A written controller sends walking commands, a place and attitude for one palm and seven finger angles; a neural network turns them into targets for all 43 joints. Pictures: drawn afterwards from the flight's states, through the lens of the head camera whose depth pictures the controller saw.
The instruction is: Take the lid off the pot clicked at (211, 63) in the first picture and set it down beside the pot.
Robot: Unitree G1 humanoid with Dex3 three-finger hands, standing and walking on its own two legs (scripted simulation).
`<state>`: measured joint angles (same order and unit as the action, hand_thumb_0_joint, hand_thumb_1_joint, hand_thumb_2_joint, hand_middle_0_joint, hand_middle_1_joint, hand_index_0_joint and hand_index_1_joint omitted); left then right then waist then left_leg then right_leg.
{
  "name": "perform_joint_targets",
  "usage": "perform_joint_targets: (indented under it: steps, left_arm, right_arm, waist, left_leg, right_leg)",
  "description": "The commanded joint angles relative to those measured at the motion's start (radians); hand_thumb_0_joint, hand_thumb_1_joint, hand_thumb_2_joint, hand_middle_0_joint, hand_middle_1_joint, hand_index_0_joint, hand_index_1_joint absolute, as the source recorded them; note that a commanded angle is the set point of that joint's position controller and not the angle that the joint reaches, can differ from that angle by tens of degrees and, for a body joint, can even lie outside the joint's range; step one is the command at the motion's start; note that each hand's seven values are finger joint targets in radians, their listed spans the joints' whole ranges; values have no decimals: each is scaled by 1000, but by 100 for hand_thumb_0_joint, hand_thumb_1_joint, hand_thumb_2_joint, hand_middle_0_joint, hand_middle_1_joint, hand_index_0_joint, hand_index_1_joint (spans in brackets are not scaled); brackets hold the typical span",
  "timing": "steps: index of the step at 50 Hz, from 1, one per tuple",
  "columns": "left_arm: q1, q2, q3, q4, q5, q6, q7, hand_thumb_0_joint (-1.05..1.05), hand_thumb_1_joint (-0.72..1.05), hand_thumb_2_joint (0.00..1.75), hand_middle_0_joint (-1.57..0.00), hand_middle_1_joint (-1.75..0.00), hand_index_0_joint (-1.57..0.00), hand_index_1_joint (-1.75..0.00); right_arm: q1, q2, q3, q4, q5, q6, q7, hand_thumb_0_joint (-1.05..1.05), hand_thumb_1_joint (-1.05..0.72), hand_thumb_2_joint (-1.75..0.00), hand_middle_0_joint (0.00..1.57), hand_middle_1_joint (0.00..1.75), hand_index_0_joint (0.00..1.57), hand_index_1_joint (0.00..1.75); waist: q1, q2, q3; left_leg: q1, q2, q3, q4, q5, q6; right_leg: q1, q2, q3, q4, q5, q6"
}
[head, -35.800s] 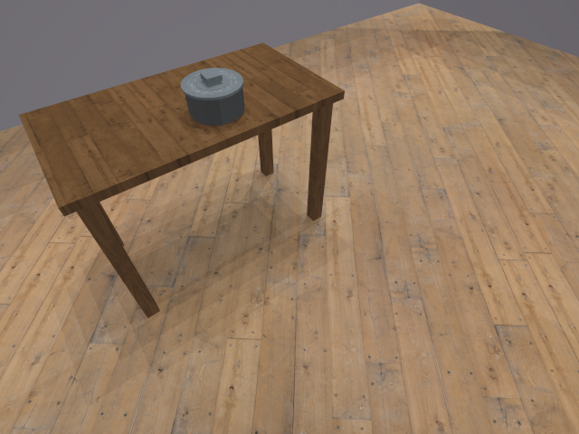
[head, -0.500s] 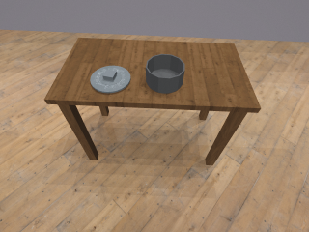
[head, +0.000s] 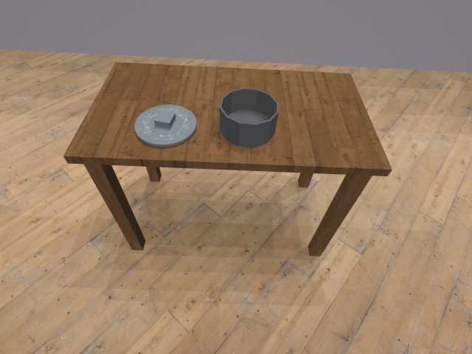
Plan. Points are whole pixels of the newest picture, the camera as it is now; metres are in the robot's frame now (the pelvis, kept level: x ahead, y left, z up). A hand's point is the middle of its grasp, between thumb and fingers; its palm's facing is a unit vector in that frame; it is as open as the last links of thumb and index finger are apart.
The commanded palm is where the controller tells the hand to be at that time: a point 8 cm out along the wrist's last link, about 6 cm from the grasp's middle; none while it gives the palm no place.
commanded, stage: let the arm hang, fingers relaxed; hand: left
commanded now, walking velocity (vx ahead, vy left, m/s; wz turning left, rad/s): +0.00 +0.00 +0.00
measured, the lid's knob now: (165, 119) +0.74 +0.24 -0.09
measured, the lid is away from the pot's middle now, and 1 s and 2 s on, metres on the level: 0.25 0.25 0.25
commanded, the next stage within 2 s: look to check the result in 0.74 s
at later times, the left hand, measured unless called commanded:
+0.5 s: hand out of the picture -0.01 +0.18 -0.18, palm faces +0.02 -0.99 -0.16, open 7.3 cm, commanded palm none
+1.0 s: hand out of the picture -0.01 +0.18 -0.18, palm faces +0.01 -0.99 -0.17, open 7.3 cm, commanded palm none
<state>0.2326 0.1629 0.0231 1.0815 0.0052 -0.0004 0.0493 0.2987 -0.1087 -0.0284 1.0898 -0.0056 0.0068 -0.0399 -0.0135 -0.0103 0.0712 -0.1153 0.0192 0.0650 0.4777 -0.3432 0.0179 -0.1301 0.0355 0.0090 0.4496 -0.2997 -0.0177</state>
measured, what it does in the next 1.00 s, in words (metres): stands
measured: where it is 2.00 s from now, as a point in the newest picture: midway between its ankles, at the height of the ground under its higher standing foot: outside the picture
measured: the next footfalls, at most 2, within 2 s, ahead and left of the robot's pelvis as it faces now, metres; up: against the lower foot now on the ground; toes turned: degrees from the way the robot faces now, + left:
none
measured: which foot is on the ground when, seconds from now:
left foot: down 0.00-1.00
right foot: down 0.00-1.00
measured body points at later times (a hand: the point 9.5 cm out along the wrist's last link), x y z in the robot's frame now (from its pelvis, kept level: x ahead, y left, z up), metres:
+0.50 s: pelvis -0.01 +0.01 +0.00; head +0.02 +0.03 +0.45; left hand -0.01 +0.23 -0.17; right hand -0.03 -0.19 -0.15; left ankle -0.05 +0.10 -0.74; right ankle -0.04 -0.11 -0.74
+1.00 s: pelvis -0.01 +0.02 +0.00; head +0.02 +0.03 +0.45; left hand -0.01 +0.24 -0.17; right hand -0.03 -0.19 -0.16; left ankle -0.05 +0.10 -0.74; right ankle -0.04 -0.11 -0.74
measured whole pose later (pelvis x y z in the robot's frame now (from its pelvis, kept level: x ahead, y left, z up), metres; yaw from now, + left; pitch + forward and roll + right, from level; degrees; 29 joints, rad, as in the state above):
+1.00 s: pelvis -0.01 +0.02 +0.00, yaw -1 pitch -1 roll -1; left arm 0.27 0.14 0.01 1.12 0.01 0.00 0.05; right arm 0.31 -0.09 -0.02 1.11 0.00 -0.01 -0.04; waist -0.01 -0.02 0.08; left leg -0.12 -0.01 0.09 0.47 -0.33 0.05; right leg -0.14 0.01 0.03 0.45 -0.29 0.01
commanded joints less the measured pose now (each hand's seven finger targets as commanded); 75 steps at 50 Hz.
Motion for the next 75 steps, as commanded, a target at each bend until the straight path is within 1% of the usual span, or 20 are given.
perform_joint_targets:
  steps: [1, 6, 9, 10, 14, 16, 26, 30, 32, 36, 40, 43, 46, 49, 51, 55, 58, 60, 69, 75]
  left_arm:
    - [59, 68, 5, -25, -1, -11, 1, 0, 90, 90, -20, -30, -20, -30]
    - [69, 63, 2, -17, 0, -10, 1, 0, 90, 90, -20, -30, -20, -30]
    - [79, 59, 1, -9, -1, -11, 1, 0, 90, 90, -20, -30, -20, -30]
    - [77, 60, 0, -9, 1, -11, 2, 0, 90, 90, -20, -30, -20, -30]
    - [87, 53, -1, -1, 0, -10, 0, 0, 90, 90, -20, -30, -20, -30]
    - [92, 52, -3, 0, 1, -11, 1, 0, 90, 90, -20, -30, -20, -30]
    - [102, 43, -5, 9, 1, -10, 3, 0, 90, 90, -20, -30, -20, -30]
    - [103, 42, -5, 10, 2, -9, 4, 0, 90, 90, -20, -30, -20, -30]
    - [104, 40, -5, 10, 1, -9, 3, 0, 90, 90, -20, -30, -20, -30]
    - [105, 39, -5, 11, 1, -8, 3, 0, 90, 90, -20, -30, -20, -30]
    - [106, 42, -5, 11, 2, -10, 4, 0, 90, 90, -20, -30, -20, -30]
    - [112, 41, -4, 13, 1, -11, 4, 0, 90, 90, -20, -30, -20, -30]
    - [109, 38, -4, 11, 1, -9, 4, 0, 90, 90, -20, -30, -20, -30]
    - [108, 38, -3, 10, 0, -9, 4, 0, 90, 90, -20, -30, -20, -30]
    - [109, 36, -5, 12, 1, -8, 5, 0, 90, 90, -20, -30, -20, -30]
    - [104, 37, -3, 10, 2, -7, 4, 0, 90, 90, -20, -30, -20, -30]
    - [109, 36, -3, 13, 1, -8, 3, 0, 90, 90, -20, -30, -20, -30]
    - [111, 37, -3, 13, 2, -9, 4, 0, 90, 90, -20, -30, -20, -30]
    - [116, 38, -2, 13, 0, -12, 4, 0, 90, 90, -20, -30, -20, -30]
    - [111, 37, -2, 13, 1, -10, 5, 0, 90, 90, -20, -30, -20, -30]
  right_arm:
    - [98, -97, -22, -17, 2, -16, -12, 0, -90, -90, 20, 30, 20, 30]
    - [99, -92, -21, -13, 3, -16, -11, 0, -90, -90, 20, 30, 20, 30]
    - [100, -93, -21, -11, 3, -20, -12, 0, -90, -90, 20, 30, 20, 30]
    - [103, -88, -21, -7, 5, -19, -12, 0, -90, -90, 20, 30, 20, 30]
    - [103, -90, -20, -7, 3, -20, -12, 0, -90, -90, 20, 30, 20, 30]
    - [105, -87, -21, -6, 5, -20, -12, 0, -90, -90, 20, 30, 20, 30]
    - [113, -85, -20, 1, 5, -23, -15, 0, -90, -90, 20, 30, 20, 30]
    - [112, -82, -20, 2, 6, -21, -14, 0, -90, -90, 20, 30, 20, 30]
    - [113, -86, -19, 2, 4, -22, -14, 0, -90, -90, 20, 30, 20, 30]
    - [115, -85, -19, 3, 5, -24, -14, 0, -90, -90, 20, 30, 20, 30]
    - [115, -84, -21, 2, 7, -24, -14, 0, -90, -90, 20, 30, 20, 30]
    - [112, -83, -21, 4, 5, -25, -14, 0, -90, -90, 20, 30, 20, 30]
    - [115, -81, -20, 5, 5, -24, -15, 0, -90, -90, 20, 30, 20, 30]
    - [117, -83, -19, 5, 5, -26, -16, 0, -90, -90, 20, 30, 20, 30]
    - [116, -84, -19, 6, 5, -24, -15, 0, -90, -90, 20, 30, 20, 30]
    - [118, -80, -19, 5, 6, -23, -15, 0, -90, -90, 20, 30, 20, 30]
    - [115, -83, -18, 7, 5, -26, -15, 0, -90, -90, 20, 30, 20, 30]
    - [114, -80, -19, 4, 6, -23, -15, 0, -90, -90, 20, 30, 20, 30]
    - [111, -79, -20, 6, 6, -25, -14, 0, -90, -90, 20, 30, 20, 30]
    - [112, -77, -19, 8, 8, -23, -15, 0, -90, -90, 20, 30, 20, 30]
  waist:
    - [-6, 14, -15]
    - [-5, 15, 6]
    - [-4, 27, -9]
    - [-6, 21, 8]
    - [-4, 36, 1]
    - [-4, 15, 4]
    - [-6, 26, -1]
    - [-5, 20, 28]
    - [-5, 23, 11]
    - [-5, 34, 18]
    - [-4, 3, 10]
    - [-4, 14, -4]
    - [-5, 34, 10]
    - [-4, 27, -3]
    - [-5, 17, 5]
    - [-4, 28, 28]
    - [-3, 17, 6]
    - [-3, 5, 20]
    - [-3, 13, -9]
    - [-5, 18, 19]
  left_leg:
    - [6, 100, -75, -71, 347, 34]
    - [-7, 100, -77, -81, 313, 36]
    - [7, 100, -77, -79, 333, 38]
    - [-3, 100, -78, -83, 324, 38]
    - [4, 102, -82, -86, 325, 41]
    - [1, 100, -84, -85, 316, 42]
    - [16, 104, -83, -88, 355, 45]
    - [-5, 101, -87, -95, 327, 45]
    - [1, 104, -90, -99, 317, 47]
    - [2, 104, -89, -102, 332, 48]
    - [1, 99, -85, -91, 337, 46]
    - [14, 98, -81, -87, 346, 45]
    - [12, 102, -83, -93, 354, 46]
    - [16, 103, -87, -94, 370, 47]
    - [16, 105, -87, -98, 349, 48]
    - [2, 106, -86, -105, 346, 48]
    - [10, 104, -86, -101, 346, 49]
    - [5, 99, -82, -97, 334, 46]
    - [22, 95, -79, -84, 353, 45]
    - [11, 97, -78, -91, 346, 43]
  right_leg:
    - [-19, -102, 66, -52, 337, -27]
    - [-31, -101, 67, -60, 307, -25]
    - [-30, -102, 66, -58, 314, -24]
    - [-37, -100, 63, -58, 302, -23]
    - [-40, -100, 60, -58, 288, -21]
    - [-43, -101, 62, -60, 284, -20]
    - [-53, -99, 55, -48, 287, -17]
    - [-61, -99, 52, -51, 264, -15]
    - [-57, -97, 55, -50, 255, -14]
    - [-63, -98, 53, -45, 255, -13]
    - [-55, -100, 58, -47, 277, -14]
    - [-51, -103, 61, -45, 292, -15]
    - [-61, -100, 57, -42, 279, -14]
    - [-50, -98, 57, -39, 281, -13]
    - [-60, -98, 55, -41, 265, -12]
    - [-68, -94, 53, -38, 258, -12]
    - [-56, -98, 56, -40, 266, -12]
    - [-62, -99, 59, -45, 271, -13]
    - [-48, -105, 64, -47, 300, -16]
    - [-61, -101, 60, -47, 285, -15]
